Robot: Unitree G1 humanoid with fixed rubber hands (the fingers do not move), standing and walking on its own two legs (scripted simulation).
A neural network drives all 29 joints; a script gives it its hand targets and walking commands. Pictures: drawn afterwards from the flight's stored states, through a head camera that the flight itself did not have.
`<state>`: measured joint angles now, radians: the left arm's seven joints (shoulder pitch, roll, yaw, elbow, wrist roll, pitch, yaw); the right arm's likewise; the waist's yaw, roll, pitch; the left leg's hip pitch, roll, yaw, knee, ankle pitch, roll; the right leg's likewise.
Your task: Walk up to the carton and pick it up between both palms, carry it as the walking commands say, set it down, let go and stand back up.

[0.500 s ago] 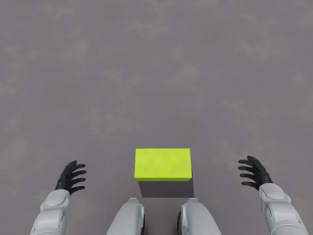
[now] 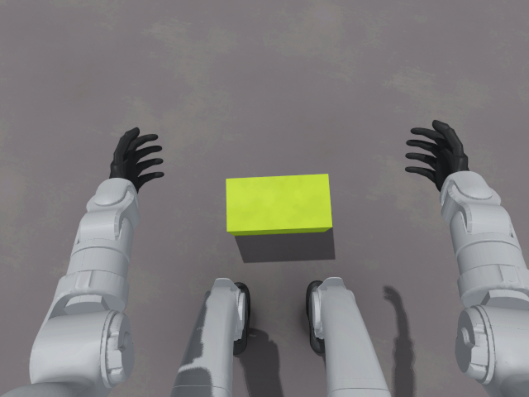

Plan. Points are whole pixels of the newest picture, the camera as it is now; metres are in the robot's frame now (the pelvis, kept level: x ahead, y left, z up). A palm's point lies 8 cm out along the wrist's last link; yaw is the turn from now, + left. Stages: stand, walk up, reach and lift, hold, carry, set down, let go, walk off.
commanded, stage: reach and lift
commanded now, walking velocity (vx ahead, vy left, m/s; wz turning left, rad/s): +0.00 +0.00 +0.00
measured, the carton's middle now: (278, 206) +0.45 +0.00 -0.58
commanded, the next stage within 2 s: none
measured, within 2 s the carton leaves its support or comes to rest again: neither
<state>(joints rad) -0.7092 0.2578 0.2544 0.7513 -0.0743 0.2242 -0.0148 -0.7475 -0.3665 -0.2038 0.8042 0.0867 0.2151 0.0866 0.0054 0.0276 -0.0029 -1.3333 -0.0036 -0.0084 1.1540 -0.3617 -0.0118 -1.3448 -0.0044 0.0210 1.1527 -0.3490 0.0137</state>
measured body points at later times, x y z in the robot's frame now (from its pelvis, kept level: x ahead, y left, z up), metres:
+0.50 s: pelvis +0.02 -0.01 -0.05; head +0.31 -0.02 +0.30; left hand +0.47 +0.22 -0.17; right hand +0.47 -0.26 -0.17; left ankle +0.08 +0.13 -0.62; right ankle +0.09 -0.13 -0.62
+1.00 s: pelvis -0.03 +0.00 -0.19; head +0.30 -0.02 +0.12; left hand +0.47 +0.21 -0.33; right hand +0.47 -0.26 -0.33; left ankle +0.08 +0.13 -0.62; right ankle +0.09 -0.13 -0.62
